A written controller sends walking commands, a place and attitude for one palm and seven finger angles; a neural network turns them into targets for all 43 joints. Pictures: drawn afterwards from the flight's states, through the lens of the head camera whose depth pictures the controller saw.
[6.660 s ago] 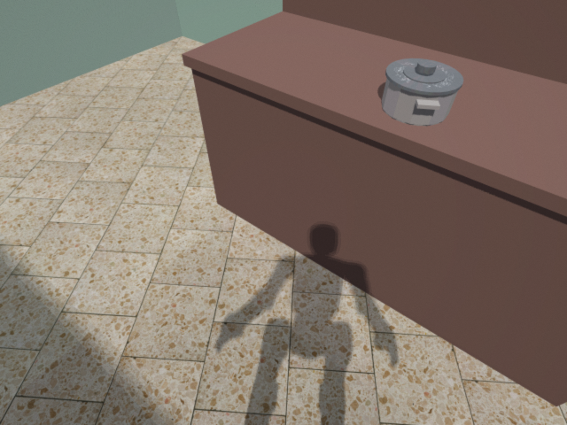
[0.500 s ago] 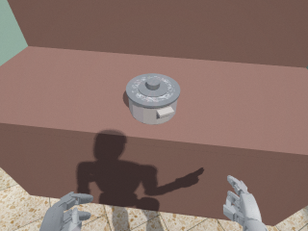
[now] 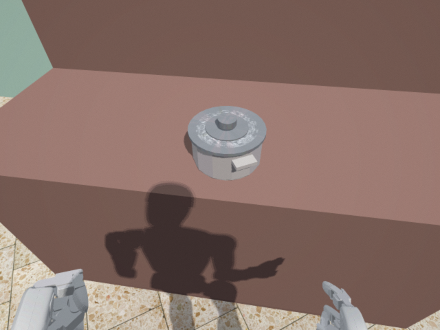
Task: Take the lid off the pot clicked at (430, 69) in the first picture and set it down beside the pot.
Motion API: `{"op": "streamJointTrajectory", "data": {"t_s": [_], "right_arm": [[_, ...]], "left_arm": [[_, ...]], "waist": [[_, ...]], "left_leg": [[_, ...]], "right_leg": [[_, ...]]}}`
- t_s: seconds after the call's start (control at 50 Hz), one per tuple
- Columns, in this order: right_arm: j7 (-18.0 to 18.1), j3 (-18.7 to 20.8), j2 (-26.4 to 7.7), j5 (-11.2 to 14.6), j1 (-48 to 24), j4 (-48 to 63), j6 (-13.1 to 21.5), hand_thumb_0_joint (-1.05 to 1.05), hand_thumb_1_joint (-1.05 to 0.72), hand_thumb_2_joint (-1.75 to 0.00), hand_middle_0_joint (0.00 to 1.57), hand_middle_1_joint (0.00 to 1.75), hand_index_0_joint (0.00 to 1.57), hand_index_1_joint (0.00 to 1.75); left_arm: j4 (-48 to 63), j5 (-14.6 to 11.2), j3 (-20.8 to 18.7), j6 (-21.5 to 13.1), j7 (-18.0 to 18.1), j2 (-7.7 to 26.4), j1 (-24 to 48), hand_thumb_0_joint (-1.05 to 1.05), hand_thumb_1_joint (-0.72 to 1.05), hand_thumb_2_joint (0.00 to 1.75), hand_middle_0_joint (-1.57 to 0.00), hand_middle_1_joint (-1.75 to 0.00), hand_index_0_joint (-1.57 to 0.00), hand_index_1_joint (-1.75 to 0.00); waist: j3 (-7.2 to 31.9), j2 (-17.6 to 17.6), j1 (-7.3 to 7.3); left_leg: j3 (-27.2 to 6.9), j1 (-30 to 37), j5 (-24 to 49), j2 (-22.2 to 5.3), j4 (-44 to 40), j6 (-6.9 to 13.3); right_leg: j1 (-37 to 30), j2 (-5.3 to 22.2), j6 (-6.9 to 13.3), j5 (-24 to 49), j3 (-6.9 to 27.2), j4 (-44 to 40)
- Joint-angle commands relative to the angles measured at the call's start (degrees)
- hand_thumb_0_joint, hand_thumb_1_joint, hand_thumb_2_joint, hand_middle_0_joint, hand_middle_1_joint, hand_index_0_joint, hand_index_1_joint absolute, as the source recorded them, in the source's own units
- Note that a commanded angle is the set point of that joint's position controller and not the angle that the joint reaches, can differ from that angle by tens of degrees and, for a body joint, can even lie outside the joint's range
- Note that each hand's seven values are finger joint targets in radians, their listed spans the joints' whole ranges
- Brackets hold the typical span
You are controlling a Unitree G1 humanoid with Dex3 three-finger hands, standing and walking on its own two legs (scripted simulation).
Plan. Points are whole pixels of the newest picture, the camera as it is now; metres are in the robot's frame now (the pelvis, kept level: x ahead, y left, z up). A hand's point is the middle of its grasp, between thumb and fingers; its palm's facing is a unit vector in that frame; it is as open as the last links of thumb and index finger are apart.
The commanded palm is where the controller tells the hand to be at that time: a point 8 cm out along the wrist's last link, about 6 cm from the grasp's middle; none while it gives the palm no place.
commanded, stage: raise the hand higher, near the body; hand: left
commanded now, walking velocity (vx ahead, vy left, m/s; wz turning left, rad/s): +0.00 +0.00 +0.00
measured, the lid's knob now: (227, 121) +0.55 +0.05 +0.11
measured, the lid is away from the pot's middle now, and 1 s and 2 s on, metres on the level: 0.00 0.00 0.00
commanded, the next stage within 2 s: reach forward and open the fingers in 0.60 s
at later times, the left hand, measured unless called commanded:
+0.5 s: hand (81, 268) +0.17 +0.23 +0.10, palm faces +0.32 -0.86 -0.40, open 3.1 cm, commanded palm +0.12 +0.26 +0.13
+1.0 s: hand (67, 248) +0.19 +0.26 +0.11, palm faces -0.09 -0.07 -0.99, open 2.9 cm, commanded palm +0.18 +0.25 +0.17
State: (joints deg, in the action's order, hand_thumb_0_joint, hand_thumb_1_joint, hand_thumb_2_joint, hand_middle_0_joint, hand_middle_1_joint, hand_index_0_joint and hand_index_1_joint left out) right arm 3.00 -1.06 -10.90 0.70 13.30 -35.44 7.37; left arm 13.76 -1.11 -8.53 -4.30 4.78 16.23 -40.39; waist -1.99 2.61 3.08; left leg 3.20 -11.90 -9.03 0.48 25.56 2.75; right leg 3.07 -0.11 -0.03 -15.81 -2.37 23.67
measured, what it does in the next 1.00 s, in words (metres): stands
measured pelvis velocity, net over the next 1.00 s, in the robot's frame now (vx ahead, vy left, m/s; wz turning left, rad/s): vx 0.00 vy -0.01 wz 0.01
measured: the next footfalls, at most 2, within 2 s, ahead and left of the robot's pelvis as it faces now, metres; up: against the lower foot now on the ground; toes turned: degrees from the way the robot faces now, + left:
none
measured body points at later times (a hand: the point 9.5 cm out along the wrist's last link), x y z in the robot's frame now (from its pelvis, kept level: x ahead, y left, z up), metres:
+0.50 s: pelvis +0.02 -0.01 +0.00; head +0.00 -0.02 +0.45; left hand +0.15 +0.27 +0.13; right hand +0.22 -0.21 -0.07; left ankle +0.06 +0.09 -0.74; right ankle -0.03 -0.12 -0.74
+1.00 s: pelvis +0.00 -0.01 -0.01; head +0.00 -0.06 +0.44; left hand +0.19 +0.26 +0.17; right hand +0.23 -0.23 -0.10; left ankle +0.06 +0.09 -0.74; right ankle -0.03 -0.12 -0.74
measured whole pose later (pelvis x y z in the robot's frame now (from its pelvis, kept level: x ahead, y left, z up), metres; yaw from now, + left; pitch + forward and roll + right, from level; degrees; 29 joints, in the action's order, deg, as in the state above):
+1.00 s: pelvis +0.00 -0.01 -0.01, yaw +0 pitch +0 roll -1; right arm -0.2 0.2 -16.9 2.6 6.0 -30.2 -6.8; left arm 24.4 40.2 -8.1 5.0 -5.0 38.1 -26.7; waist 0.9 8.2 4.3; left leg 2.5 -19.2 -11.0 -0.1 30.5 2.1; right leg 10.5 -0.6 0.7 -18.7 -3.1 29.5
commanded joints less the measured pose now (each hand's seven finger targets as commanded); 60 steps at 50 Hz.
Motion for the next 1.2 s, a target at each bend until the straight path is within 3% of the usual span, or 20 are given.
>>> {"op": "streamJointTrajectory", "data": {"t_s": [0.0,0.12,0.14,0.22,0.68,0.7,0.72,0.74,0.76,0.8,0.84,0.88,0.94,0.98,1.02,1.04,1.1,1.12,1.14,1.18], "right_arm": [[0.6,2.7,-6.9,0.3,-9.4,11.2,4.2,0.0,-0.9,-0.9,0.2,0.3,0.2,0.3],[0.6,3.0,-6.5,0.3,-9.6,11.1,4.0,0.0,-0.9,-0.9,0.2,0.3,0.2,0.3],[0.5,2.6,-6.2,0.2,-9.6,11.6,4.1,0.0,-0.9,-0.9,0.2,0.3,0.2,0.3],[0.1,2.9,-6.5,0.2,-9.5,11.7,3.6,0.0,-0.9,-0.9,0.2,0.3,0.2,0.3],[0.5,2.5,-6.5,0.2,-10.2,11.9,2.0,0.0,-0.9,-0.9,0.2,0.3,0.2,0.3],[-0.4,1.9,-11.2,-1.1,-11.0,13.2,-1.2,0.0,-0.9,-0.9,0.2,0.3,0.2,0.3],[-1.2,2.2,-9.0,-0.3,-12.6,15.4,-2.9,0.0,-0.9,-0.9,0.2,0.3,0.2,0.3],[-1.9,2.3,-8.8,-0.5,-12.0,15.3,-4.4,0.0,-0.9,-0.9,0.2,0.3,0.2,0.3],[-2.4,2.8,-8.9,-0.3,-12.2,14.8,-6.3,0.0,-0.9,-0.9,0.2,0.3,0.2,0.3],[-2.9,2.5,-10.1,0.2,-15.0,15.9,-10.0,0.0,-0.9,-0.9,0.2,0.3,0.2,0.3],[-2.8,2.1,-10.4,1.1,-16.9,17.3,-11.4,0.0,-0.9,-0.9,0.2,0.3,0.2,0.3],[-2.7,2.8,-10.4,1.7,-15.9,15.6,-11.7,0.0,-0.9,-0.9,0.2,0.3,0.2,0.3],[-3.0,2.9,-10.6,2.7,-16.4,16.0,-11.3,0.0,-0.9,-0.9,0.2,0.3,0.2,0.3],[-2.4,3.2,-11.1,2.4,-15.6,15.3,-10.8,0.0,-0.9,-0.9,0.2,0.3,0.2,0.3],[-2.3,2.9,-11.3,2.5,-17.3,15.6,-10.1,0.0,-0.9,-0.9,0.2,0.3,0.2,0.3],[-2.2,2.6,-10.9,2.2,-15.6,15.0,-10.1,0.0,-0.9,-0.9,0.2,0.3,0.2,0.3],[-2.0,2.8,-11.0,2.1,-14.7,14.2,-10.0,0.0,-0.9,-0.9,0.2,0.3,0.2,0.3],[-2.5,2.9,-10.9,2.1,-15.6,14.6,-9.6,0.0,-0.9,-0.9,0.2,0.3,0.2,0.3],[-2.8,2.5,-10.5,2.0,-14.7,13.9,-10.1,0.0,-0.9,-0.9,0.2,0.3,0.2,0.3],[-2.9,3.0,-10.7,1.9,-14.8,13.8,-10.0,0.0,-0.9,-0.9,0.2,0.3,0.2,0.3]], "left_arm": [[15.3,-0.2,-4.5,-4.1,0.8,7.1,0.5,0.0,0.9,0.9,-1.3,-1.5,-1.3,-1.5],[16.9,-0.1,-8.1,-4.6,1.2,9.4,-1.6,0.0,0.9,0.9,-1.3,-1.5,-1.3,-1.5],[18.6,-0.3,-5.8,-4.8,0.9,7.2,-1.1,0.0,0.9,0.9,-1.3,-1.5,-1.3,-1.5],[20.0,-0.3,-8.0,-4.8,0.9,9.0,-1.6,0.0,0.9,0.9,-1.3,-1.5,-1.3,-1.5],[25.1,-2.0,-11.7,-6.6,1.4,11.0,8.4,0.0,0.9,0.9,-1.3,-1.5,-1.3,-1.5],[29.6,22.1,-9.0,-2.3,2.8,24.1,12.2,0.0,0.87,0.91,-1.29,-1.46,-1.29,-1.46],[32.3,22.2,-9.5,0.9,3.9,20.3,11.6,0.0,0.84,0.93,-1.28,-1.43,-1.28,-1.43],[30.6,28.4,-7.7,3.1,4.3,20.1,9.9,0.0,0.81,0.95,-1.27,-1.39,-1.27,-1.39],[25.9,32.0,-8.4,5.3,4.0,20.6,5.3,0.0,0.78,0.96,-1.26,-1.36,-1.26,-1.36],[24.3,38.4,-10.5,7.9,2.0,26.6,7.2,0.0,0.71,1.01,-1.23,-1.29,-1.23,-1.29],[26.2,41.9,-10.3,9.0,-0.7,30.8,14.0,0.0,0.64,1.05,-1.21,-1.22,-1.21,-1.22],[21.2,43.9,-9.8,9.2,-4.0,32.4,15.1,0.0,0.58,1.1,-1.19,-1.15,-1.19,-1.15],[20.6,41.9,-5.9,8.4,-10.3,31.8,22.0,0.0,0.48,1.16,-1.16,-1.04,-1.16,-1.04],[18.1,40.8,-7.0,7.4,-13.5,34.5,24.2,0.0,0.42,1.19,-1.14,-0.97,-1.14,-0.97],[18.4,40.9,-10.0,6.4,-15.8,38.7,28.4,0.0,0.36,1.21,-1.12,-0.9,-1.12,-0.9],[17.3,41.1,-8.5,5.4,-17.1,38.2,31.6,0.0,0.33,1.23,-1.1,-0.86,-1.1,-0.86],[13.0,40.6,-11.3,3.0,-19.0,40.5,34.5,0.0,0.24,1.26,-1.07,-0.76,-1.07,-0.76],[12.0,40.5,-12.1,3.0,-19.2,40.3,33.5,0.0,0.21,1.26,-1.05,-0.72,-1.05,-0.72],[11.0,40.1,-9.5,2.3,-19.8,38.0,36.3,0.0,0.19,1.27,-1.04,-0.68,-1.04,-0.68],[10.3,39.5,-8.8,1.4,-20.0,37.8,38.8,0.0,0.13,1.29,-1.02,-0.61,-1.02,-0.61]], "waist": [[1.5,0.3,0.2],[1.8,0.7,0.9],[2.1,1.3,0.46],[2.3,0.6,0.81],[3.9,0.6,0.62],[5.6,5.5,1.03],[5.5,7.5,1.35],[6.9,7.3,1.91],[7.3,5.0,2.62],[7.7,0.1,2.65],[11.2,1.6,1.97],[11.9,1.6,1.57],[11.3,0.1,-0.14],[10.1,-2.0,-0.05],[9.9,-0.3,0.02],[10.9,-1.1,-0.25],[9.5,-1.5,0.46],[8.8,0.4,0.38],[9.5,0.0,0.0],[8.6,0.4,0.29]], "left_leg": [[-4.7,8.3,-2.6,-2.4,-5.3,-1.2],[-3.9,8.6,0.2,-2.3,-4.1,-1.3],[-4.0,8.9,1.0,-2.2,-4.2,-1.3],[-4.0,9.1,3.4,-2.5,-3.3,-1.4],[-2.8,11.9,6.5,-2.2,-2.2,-1.0],[-1.1,5.5,11.1,-1.1,0.4,-0.7],[-0.9,3.5,12.8,-1.4,0.9,-1.2],[-1.1,3.6,13.2,-1.7,1.1,-1.4],[-0.9,2.8,12.5,-1.8,1.6,-1.3],[-0.9,1.0,8.5,-1.1,2.0,-1.0],[-1.6,1.4,6.7,-0.7,2.6,-0.7],[-2.5,3.1,6.7,-0.6,3.0,-0.3],[-3.4,3.5,6.5,0.1,2.6,0.3],[-3.9,3.6,6.5,0.5,2.1,0.7],[-4.1,4.4,7.1,0.7,2.1,0.7],[-4.0,4.6,7.7,1.2,1.7,0.8],[-3.8,5.5,6.7,1.4,0.8,0.8],[-3.8,6.1,7.4,1.3,1.1,0.7],[-3.7,5.9,7.1,1.8,0.3,0.7],[-3.5,6.3,4.9,1.6,-0.5,0.6]], "right_leg": [[11.0,0.3,1.1,0.4,-0.4,-5.8],[10.9,0.2,1.2,2.1,-0.2,-6.0],[10.5,0.4,1.2,2.9,-0.4,-5.5],[10.5,0.0,1.2,4.7,-0.6,-5.3],[9.8,0.9,0.8,8.4,0.3,-6.7],[13.4,-0.6,0.6,11.5,1.2,-1.6],[12.5,-0.4,1.3,12.5,-0.5,-0.6],[13.0,-0.6,1.7,10.7,-0.5,0.8],[13.0,-1.0,1.8,10.0,-0.5,1.1],[12.9,-1.1,1.7,8.3,0.9,0.9],[12.0,-0.3,1.3,7.8,1.6,0.9],[12.7,-0.1,0.7,8.0,1.6,0.2],[12.9,0.2,-0.1,9.9,0.9,-0.4],[13.5,0.2,-0.6,11.1,0.9,-1.5],[13.0,0.0,-0.3,12.5,1.4,-1.9],[12.0,0.4,-0.7,12.6,0.5,-1.8],[12.2,0.2,-0.6,10.5,0.2,-3.3],[12.7,-0.4,0.0,11.5,0.5,-3.4],[11.8,-0.1,-0.2,10.5,-0.5,-3.5],[13.0,-0.3,-0.3,7.6,-0.3,-4.5]]}}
